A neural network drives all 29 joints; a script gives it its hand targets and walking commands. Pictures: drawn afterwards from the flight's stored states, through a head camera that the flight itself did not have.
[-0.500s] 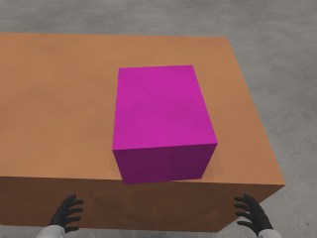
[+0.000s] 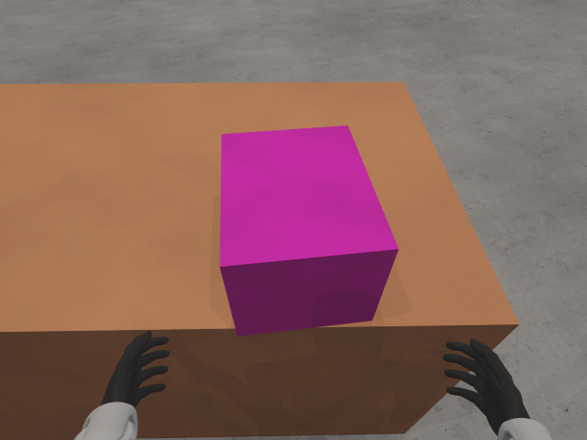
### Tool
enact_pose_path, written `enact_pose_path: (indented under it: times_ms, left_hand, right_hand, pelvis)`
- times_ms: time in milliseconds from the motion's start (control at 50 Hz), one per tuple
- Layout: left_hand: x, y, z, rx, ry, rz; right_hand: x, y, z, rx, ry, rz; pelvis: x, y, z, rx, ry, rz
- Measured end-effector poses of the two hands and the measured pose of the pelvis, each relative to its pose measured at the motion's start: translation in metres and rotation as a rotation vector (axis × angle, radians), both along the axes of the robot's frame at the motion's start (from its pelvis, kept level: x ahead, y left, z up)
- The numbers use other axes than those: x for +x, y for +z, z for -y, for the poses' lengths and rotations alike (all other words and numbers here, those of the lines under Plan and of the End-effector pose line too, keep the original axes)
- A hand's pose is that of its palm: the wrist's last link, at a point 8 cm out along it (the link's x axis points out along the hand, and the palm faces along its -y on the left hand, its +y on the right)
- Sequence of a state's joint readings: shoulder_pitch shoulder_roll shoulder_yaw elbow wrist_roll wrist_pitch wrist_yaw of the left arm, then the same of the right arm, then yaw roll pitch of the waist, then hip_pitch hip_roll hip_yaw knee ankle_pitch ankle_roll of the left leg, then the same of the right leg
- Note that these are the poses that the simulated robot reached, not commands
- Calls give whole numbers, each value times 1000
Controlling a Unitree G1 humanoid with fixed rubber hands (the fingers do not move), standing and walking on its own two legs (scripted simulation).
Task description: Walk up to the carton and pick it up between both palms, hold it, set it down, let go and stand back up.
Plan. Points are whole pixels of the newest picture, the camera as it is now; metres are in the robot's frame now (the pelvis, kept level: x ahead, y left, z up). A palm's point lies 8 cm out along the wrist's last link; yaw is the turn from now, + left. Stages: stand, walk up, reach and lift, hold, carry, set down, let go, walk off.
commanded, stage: reach and lift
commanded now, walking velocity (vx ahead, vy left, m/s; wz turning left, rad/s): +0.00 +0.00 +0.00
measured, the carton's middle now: (295, 225) +0.41 +0.04 +0.05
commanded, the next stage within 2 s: none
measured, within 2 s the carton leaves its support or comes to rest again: neither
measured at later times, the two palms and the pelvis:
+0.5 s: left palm (142, 358) +0.18 +0.20 +0.08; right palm (505, 357) +0.21 -0.21 +0.06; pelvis +0.01 -0.01 +0.00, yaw +0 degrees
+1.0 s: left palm (148, 292) +0.24 +0.20 +0.12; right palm (491, 290) +0.28 -0.20 +0.10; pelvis +0.03 -0.02 +0.00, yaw +1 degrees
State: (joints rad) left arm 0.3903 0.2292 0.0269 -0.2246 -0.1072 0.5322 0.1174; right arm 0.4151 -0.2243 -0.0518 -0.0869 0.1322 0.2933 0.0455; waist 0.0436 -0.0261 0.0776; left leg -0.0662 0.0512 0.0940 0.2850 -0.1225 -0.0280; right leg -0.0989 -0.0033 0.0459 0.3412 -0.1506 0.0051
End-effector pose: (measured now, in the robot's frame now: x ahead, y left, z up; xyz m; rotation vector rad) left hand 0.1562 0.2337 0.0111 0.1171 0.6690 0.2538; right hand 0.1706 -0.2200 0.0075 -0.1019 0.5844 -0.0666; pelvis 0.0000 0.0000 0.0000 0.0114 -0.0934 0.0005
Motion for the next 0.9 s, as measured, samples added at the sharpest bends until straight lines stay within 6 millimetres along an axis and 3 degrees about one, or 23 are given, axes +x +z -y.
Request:
enact_pose_path:
  times_ms: [100, 240, 580, 900]
  left_hand:
    - [1, 12, 6, -1, 5, 44]
    - [6, 32, 17, -20, 11, 122]
    - [32, 74, 39, -65, 4, 310]
    - [65, 99, 34, -54, -39, 363]
  right_hand:
    - [11, 10, -9, 29, 28, 60]
    - [26, 24, -4, 44, 20, 135]
    - [48, 65, -9, 109, 39, 266]
    - [90, 88, -18, 126, 48, 336]
  pelvis:
    - [-2, 0, -3, -1, 2, 2]
    - [0, 0, -1, 3, 4, -7]
    - [16, 1, 20, 4, 5, -44]
    - [23, 2, 24, -1, 18, -41]
